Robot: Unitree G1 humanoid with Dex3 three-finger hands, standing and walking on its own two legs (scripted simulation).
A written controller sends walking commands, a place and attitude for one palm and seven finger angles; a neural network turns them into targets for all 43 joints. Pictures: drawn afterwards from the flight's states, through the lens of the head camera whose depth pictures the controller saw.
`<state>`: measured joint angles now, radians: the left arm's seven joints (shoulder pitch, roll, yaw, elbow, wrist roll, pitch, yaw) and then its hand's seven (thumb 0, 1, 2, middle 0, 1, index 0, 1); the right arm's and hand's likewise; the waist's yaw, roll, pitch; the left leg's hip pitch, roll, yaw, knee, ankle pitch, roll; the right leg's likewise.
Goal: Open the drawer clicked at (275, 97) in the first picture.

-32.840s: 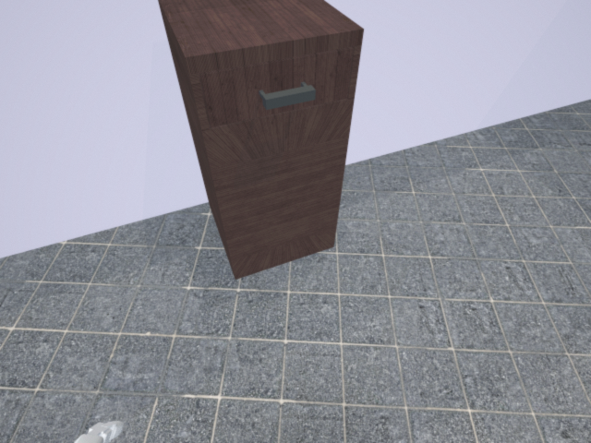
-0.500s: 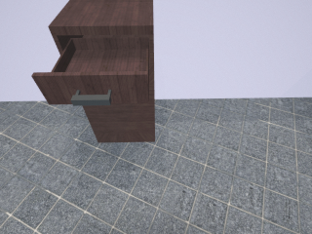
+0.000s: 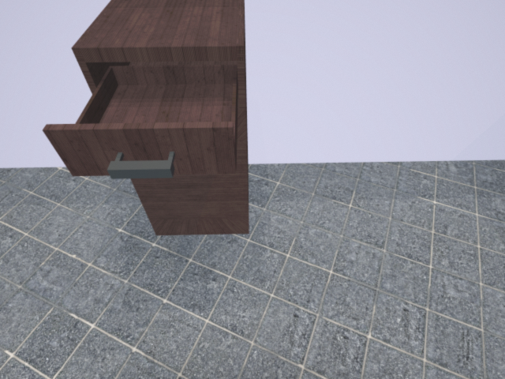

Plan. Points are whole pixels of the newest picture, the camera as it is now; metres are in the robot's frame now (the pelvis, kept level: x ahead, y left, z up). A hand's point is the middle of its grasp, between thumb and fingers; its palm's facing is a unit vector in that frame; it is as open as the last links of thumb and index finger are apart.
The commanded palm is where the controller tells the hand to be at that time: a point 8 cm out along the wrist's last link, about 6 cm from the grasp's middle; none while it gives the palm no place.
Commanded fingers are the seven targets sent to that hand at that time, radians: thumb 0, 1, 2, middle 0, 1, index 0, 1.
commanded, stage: stand and wait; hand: left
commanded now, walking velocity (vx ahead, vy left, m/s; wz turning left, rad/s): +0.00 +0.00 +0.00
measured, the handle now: (144, 162) +0.53 +0.27 +0.01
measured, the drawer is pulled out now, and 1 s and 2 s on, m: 0.28 0.28 0.28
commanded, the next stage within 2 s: none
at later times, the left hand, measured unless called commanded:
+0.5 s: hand out of the picture +0.00 +0.15 -0.17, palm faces +0.05 -0.98 -0.19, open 7.4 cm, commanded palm none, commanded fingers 0.00 0.90 0.90 -0.20 -0.30 -0.20 -0.30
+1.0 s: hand out of the picture +0.01 +0.15 -0.17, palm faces +0.06 -0.98 -0.19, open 7.4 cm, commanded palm none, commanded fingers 0.00 0.90 0.90 -0.20 -0.30 -0.20 -0.30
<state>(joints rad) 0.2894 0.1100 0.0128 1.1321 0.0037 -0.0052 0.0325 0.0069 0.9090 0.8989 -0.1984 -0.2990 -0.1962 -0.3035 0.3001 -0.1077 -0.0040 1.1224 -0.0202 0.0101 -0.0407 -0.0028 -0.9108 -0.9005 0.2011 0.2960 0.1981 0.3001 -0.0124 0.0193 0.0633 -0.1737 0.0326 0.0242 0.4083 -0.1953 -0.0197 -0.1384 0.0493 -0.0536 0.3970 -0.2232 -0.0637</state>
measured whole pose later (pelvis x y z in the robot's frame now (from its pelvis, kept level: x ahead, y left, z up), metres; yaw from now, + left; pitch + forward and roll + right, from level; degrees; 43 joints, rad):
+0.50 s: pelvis +0.01 -0.01 +0.00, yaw +0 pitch -2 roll +0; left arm 0.28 0.12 0.01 1.14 0.00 -0.01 0.03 0.01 0.91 0.90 -0.20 -0.30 -0.20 -0.30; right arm 0.29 -0.12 0.00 1.13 -0.02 0.01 -0.05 0.00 -0.91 -0.90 0.20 0.30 0.20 0.30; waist -0.01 0.02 0.07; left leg -0.15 0.04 0.02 0.39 -0.21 -0.03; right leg -0.11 0.06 -0.06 0.38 -0.24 -0.07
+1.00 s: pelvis +0.02 -0.02 +0.00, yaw +0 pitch -2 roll +0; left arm 0.29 0.12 0.02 1.14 0.00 -0.01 0.03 0.01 0.91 0.90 -0.20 -0.30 -0.20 -0.30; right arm 0.29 -0.12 0.00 1.13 -0.02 0.01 -0.05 0.00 -0.91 -0.90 0.20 0.30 0.20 0.30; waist -0.01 0.02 0.07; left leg -0.14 0.05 0.01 0.38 -0.21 -0.04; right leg -0.10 0.07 -0.07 0.37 -0.24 -0.08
